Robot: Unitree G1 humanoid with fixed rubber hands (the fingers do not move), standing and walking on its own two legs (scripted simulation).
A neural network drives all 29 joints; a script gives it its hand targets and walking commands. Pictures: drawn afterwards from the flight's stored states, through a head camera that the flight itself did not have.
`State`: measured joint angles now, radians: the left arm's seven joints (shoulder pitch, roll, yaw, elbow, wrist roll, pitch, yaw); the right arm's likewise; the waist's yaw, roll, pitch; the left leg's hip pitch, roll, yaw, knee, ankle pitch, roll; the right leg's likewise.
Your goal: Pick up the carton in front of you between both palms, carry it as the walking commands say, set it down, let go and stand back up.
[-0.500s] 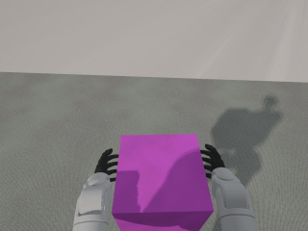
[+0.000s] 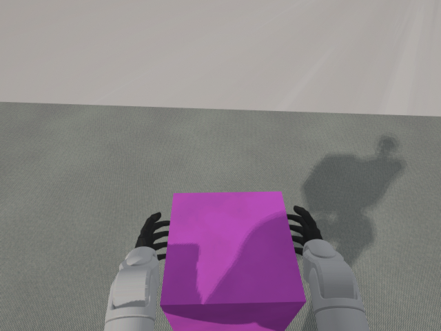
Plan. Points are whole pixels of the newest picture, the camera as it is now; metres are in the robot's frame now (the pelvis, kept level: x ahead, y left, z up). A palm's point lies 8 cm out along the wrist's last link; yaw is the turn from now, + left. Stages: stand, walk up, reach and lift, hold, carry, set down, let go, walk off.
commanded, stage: carry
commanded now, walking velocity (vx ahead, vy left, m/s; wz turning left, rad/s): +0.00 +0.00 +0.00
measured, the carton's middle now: (228, 269) +0.29 +0.00 -0.04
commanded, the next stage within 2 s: hold in 0.04 s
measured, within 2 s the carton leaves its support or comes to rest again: neither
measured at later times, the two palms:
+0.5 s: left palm (167, 236) +0.32 +0.12 +0.03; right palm (329, 260) +0.26 -0.18 +0.04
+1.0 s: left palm (183, 267) +0.37 +0.11 -0.18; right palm (302, 280) +0.32 -0.18 -0.17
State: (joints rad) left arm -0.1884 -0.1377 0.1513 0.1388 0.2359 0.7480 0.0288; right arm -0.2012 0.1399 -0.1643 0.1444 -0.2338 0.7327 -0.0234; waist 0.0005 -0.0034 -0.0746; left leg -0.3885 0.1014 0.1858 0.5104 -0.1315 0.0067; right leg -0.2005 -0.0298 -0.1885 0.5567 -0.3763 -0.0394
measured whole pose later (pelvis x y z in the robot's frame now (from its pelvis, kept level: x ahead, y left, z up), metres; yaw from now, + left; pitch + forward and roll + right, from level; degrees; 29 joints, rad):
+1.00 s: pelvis -0.05 +0.06 -0.10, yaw -16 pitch +32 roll -1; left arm -0.60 -0.16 0.39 0.44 0.24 0.21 0.09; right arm -0.70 0.07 -0.41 0.59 -0.21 0.18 0.03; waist 0.01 -0.05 -0.05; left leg -1.36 -0.05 -0.07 1.08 -0.28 -0.03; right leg -1.27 0.09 0.12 1.16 -0.44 0.05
